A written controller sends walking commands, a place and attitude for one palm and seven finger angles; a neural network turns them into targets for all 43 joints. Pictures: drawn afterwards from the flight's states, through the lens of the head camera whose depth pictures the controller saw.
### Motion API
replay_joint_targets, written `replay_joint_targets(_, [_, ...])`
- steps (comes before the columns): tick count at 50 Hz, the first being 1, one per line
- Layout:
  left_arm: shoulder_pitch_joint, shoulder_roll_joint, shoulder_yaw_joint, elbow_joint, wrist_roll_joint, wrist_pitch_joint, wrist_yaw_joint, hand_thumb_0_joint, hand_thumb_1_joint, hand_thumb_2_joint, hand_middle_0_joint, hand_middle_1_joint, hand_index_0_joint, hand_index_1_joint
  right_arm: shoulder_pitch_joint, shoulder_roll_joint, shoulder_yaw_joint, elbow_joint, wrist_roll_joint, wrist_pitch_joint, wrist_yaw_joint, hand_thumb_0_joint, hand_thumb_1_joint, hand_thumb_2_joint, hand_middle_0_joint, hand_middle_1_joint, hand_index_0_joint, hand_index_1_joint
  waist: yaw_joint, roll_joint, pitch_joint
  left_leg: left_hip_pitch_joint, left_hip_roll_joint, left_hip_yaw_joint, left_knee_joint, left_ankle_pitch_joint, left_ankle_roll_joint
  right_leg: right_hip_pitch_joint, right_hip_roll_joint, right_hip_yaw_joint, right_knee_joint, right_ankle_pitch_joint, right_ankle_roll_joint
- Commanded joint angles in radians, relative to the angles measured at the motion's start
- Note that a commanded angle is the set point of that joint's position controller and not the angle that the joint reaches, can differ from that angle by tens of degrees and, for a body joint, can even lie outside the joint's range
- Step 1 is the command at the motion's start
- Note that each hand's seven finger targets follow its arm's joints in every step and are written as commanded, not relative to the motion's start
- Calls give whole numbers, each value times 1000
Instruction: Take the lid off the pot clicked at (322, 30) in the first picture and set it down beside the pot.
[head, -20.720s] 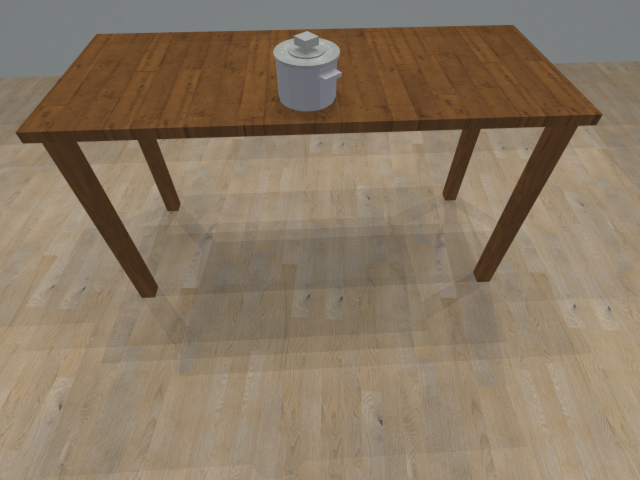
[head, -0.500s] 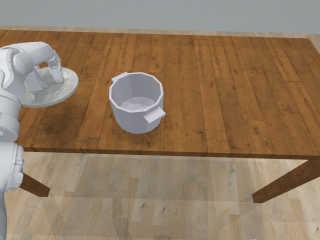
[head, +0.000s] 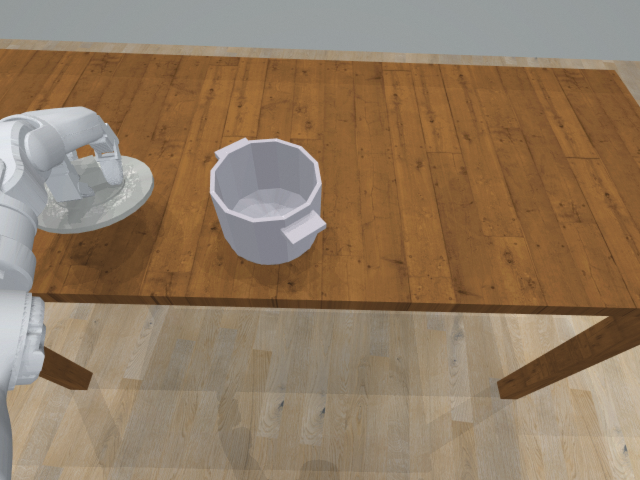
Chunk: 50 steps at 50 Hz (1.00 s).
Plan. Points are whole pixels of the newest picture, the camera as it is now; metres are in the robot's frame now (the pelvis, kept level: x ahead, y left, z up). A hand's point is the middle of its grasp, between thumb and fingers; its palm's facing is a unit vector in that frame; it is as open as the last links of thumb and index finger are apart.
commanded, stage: lower the lid onto the table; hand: left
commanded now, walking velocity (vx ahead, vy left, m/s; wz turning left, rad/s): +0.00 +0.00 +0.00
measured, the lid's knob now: (82, 173) +0.48 +0.30 +0.08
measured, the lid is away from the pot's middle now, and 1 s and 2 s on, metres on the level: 0.23 0.24 0.25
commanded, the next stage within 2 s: open the fingers wide in 1.66 s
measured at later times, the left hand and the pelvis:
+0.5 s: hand (79, 196) +0.45 +0.29 +0.08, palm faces -0.51 -0.09 -0.85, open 6.2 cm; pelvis +0.00 +0.00 +0.00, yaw -1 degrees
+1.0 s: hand (93, 201) +0.47 +0.30 +0.05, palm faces -0.54 -0.09 -0.83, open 6.1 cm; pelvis +0.00 +0.01 -0.01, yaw -2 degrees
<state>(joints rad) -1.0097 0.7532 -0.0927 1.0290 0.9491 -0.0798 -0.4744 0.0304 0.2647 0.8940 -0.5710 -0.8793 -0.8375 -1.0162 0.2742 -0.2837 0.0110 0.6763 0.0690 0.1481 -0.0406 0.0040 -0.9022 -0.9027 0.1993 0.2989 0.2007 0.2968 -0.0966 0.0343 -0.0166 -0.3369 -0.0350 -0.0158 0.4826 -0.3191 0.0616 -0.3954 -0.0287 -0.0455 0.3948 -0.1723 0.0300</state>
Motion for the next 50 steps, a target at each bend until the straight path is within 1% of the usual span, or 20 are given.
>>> replay_joint_targets(1, [-569,360,131,-277,-4,-22,68,0,616,1055,-805,-1013,-933,-1070,77,-164,-58,-78,-3,-16,-19,0,-900,-900,200,300,200,300,-6,124,-535,272,11,-52,25,753,4,203,61,-3,49,374,-62])
replay_joint_targets(4, [-487,312,98,-153,-13,-19,70,0,616,1055,-805,-1013,-933,-1070,91,-173,-56,-59,1,-9,-19,0,-900,-900,200,300,200,300,-17,94,-435,210,10,-38,27,691,4,158,59,-11,44,348,-64])
replay_joint_targets(6, [-540,361,125,-211,-6,-23,74,0,616,1055,-805,-1013,-933,-1070,85,-172,-54,-66,2,-2,-20,0,-900,-900,200,300,200,300,-9,90,-479,196,7,-32,19,654,12,203,56,-3,48,365,-62])
replay_joint_targets(8, [-532,334,106,-208,-3,-27,77,0,616,1055,-805,-1013,-933,-1070,87,-167,-56,-66,0,-5,-23,0,-900,-900,200,300,200,300,-15,110,-494,219,8,-37,30,691,10,185,59,-4,52,366,-62])
replay_joint_targets(10, [-549,403,157,-242,1,-38,86,0,616,1055,-805,-1013,-933,-1070,93,-171,-57,-64,-4,-1,-23,0,-900,-900,200,300,200,300,-7,120,-523,227,10,-42,30,721,8,202,60,0,57,379,-61])
replay_joint_targets(11, [-520,386,152,-230,-1,-41,87,0,616,1055,-805,-1013,-933,-1070,92,-167,-58,-68,-4,-2,-24,0,-900,-900,200,300,200,300,-7,128,-526,235,10,-41,37,742,10,196,59,0,59,384,-60])
replay_joint_targets(14, [-457,358,137,-173,-8,-44,88,0,616,1055,-805,-1013,-933,-1070,100,-171,-58,-61,-1,3,-21,0,-900,-900,200,300,200,300,-10,122,-465,212,13,-37,42,733,4,156,60,-7,55,362,-62])
replay_joint_targets(16, [-453,359,130,-125,-4,-40,88,0,616,1055,-805,-1013,-933,-1070,98,-172,-53,-60,3,9,-25,0,-900,-900,200,300,200,300,-15,70,-441,153,10,-23,34,618,13,169,57,-7,56,340,-61])
replay_joint_targets(20, [-530,372,131,-217,-1,-53,96,0,616,1055,-805,-1013,-933,-1070,109,-172,-59,-61,-1,7,-31,0,-900,-900,200,300,200,300,-18,128,-511,218,13,-38,45,688,7,150,62,-4,64,340,-62])
replay_joint_targets(23, [-485,399,157,-157,-4,-60,99,0,616,1055,-805,-1013,-933,-1070,115,-173,-54,-56,0,4,-39,0,-900,-900,200,300,200,300,-17,99,-493,173,11,-23,51,631,15,159,58,-1,68,339,-59])
replay_joint_targets(25, [-492,377,137,-173,-1,-65,102,0,616,1055,-805,-1013,-933,-1070,116,-171,-56,-55,-1,6,-39,0,-900,-900,200,300,200,300,-20,117,-500,186,13,-29,55,663,9,143,59,-2,71,337,-60])
replay_joint_targets(28, [-470,368,117,-84,2,-59,101,0,616,1055,-805,-1013,-933,-1070,125,-180,-48,-42,8,6,-45,0,-900,-900,200,300,200,300,-30,80,-420,109,11,-13,56,538,11,105,60,-9,74,286,-62])
replay_joint_targets(31, [-581,348,90,-207,9,-71,107,0,616,1055,-805,-1013,-933,-1070,136,-175,-54,-44,5,0,-50,0,-900,-900,200,300,200,300,-32,204,-511,219,17,-37,68,640,-8,65,65,-10,84,278,-68])
replay_joint_targets(34, [-493,364,121,-111,-7,-80,105,0,616,1055,-805,-1013,-933,-1070,160,-180,-52,-31,4,-7,-56,0,-900,-900,200,300,200,300,-40,119,-480,194,23,-32,92,664,-3,37,67,-14,94,285,-61])
replay_joint_targets(35, [-522,337,92,-107,-9,-75,102,0,616,1055,-805,-1013,-933,-1070,163,-181,-50,-26,5,-4,-57,0,-900,-900,200,300,200,300,-49,109,-474,173,21,-33,87,626,-4,33,68,-15,95,271,-60])
replay_joint_targets(40, [-537,370,121,-126,15,-82,121,0,616,1055,-805,-1013,-933,-1070,182,-181,-52,-22,3,-8,-57,0,-900,-900,200,300,200,300,-40,155,-508,193,24,-41,106,675,-19,10,72,-16,112,265,-65])
replay_joint_targets(41, [-543,341,101,-128,14,-82,121,0,616,1055,-805,-1013,-933,-1070,181,-177,-53,-21,1,-11,-57,0,-900,-900,200,300,200,300,-41,179,-509,202,25,-41,107,688,-21,-1,72,-17,112,268,-66])
replay_joint_targets(44, [-488,403,149,-68,20,-83,130,0,616,1055,-805,-1013,-933,-1070,195,-185,-48,-19,2,-9,-58,0,-900,-900,200,300,200,300,-34,112,-495,138,21,-32,114,668,-14,29,70,-14,123,292,-66])
replay_joint_targets(48, [-485,335,94,-15,37,-69,129,0,616,1055,-805,-1013,-933,-1070,206,-180,-47,-19,5,-5,-55,0,-900,-900,200,300,200,300,-47,139,-460,127,23,-32,124,648,-21,-38,77,-22,130,249,-66])
replay_joint_targets(50, [-475,391,137,-28,38,-73,128,0,616,1055,-805,-1013,-933,-1070,214,-185,-50,-23,0,1,-53,0,-900,-900,200,300,200,300,-37,130,-498,123,21,-32,138,680,-20,-13,77,-17,141,275,-64])
